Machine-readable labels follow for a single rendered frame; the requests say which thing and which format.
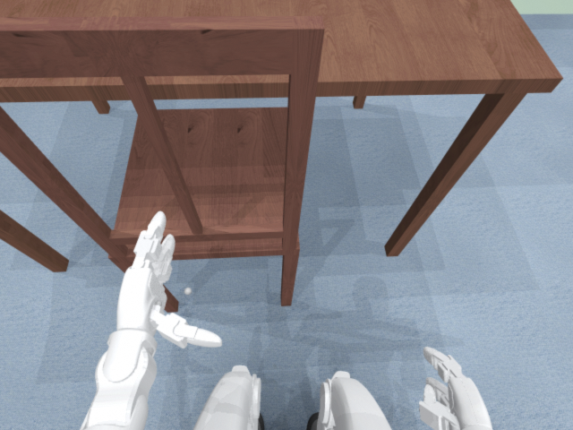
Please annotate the right robot hand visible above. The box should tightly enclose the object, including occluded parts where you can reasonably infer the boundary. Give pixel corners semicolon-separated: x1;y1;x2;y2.
419;347;492;430

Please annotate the table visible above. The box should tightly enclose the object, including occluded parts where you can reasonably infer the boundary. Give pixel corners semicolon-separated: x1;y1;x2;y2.
0;0;563;272

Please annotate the robot left thigh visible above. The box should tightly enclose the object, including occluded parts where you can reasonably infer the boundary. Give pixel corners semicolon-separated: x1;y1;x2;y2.
193;372;261;430

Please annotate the left robot hand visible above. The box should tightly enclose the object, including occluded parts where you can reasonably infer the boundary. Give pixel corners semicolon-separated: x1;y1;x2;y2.
116;211;222;348

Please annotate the robot thigh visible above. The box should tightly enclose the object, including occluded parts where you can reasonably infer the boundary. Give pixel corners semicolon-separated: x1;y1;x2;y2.
193;372;261;430
320;377;392;430

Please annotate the robot right thigh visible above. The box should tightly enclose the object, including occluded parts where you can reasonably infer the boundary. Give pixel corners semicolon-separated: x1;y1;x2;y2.
320;377;392;430

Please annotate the chair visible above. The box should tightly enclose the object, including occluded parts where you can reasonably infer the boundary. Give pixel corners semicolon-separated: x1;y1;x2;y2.
0;16;325;313

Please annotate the left robot forearm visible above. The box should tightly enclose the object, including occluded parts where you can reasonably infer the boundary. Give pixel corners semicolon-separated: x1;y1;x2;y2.
80;328;158;430

